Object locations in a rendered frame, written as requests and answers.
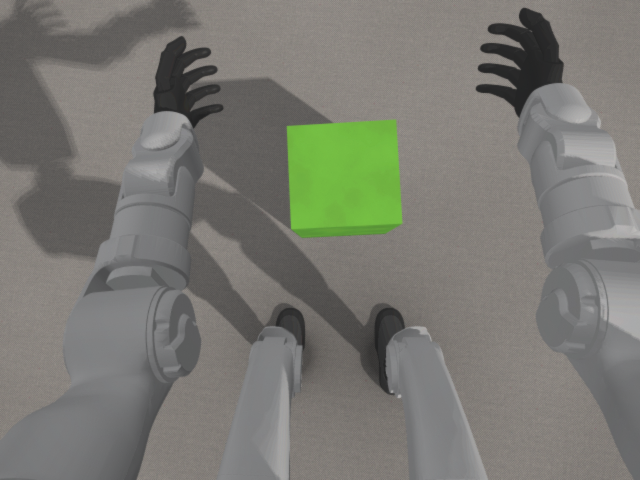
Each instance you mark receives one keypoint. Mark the carton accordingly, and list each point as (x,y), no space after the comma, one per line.
(344,178)

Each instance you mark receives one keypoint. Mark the robot left forearm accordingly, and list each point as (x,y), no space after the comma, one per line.
(153,216)

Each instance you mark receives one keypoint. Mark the right robot hand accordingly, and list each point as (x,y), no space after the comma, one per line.
(539,61)

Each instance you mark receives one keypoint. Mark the robot left upper arm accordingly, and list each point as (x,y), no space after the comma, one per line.
(124,349)

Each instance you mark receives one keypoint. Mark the left robot foot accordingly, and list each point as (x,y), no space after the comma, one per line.
(292,320)

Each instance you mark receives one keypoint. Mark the robot right upper arm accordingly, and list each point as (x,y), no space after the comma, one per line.
(590,312)

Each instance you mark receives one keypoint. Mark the left robot hand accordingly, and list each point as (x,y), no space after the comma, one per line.
(172,85)

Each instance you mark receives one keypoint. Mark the left robot thigh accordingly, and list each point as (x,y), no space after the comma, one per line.
(258,444)

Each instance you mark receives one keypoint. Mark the robot right forearm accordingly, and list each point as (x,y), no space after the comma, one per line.
(579,185)

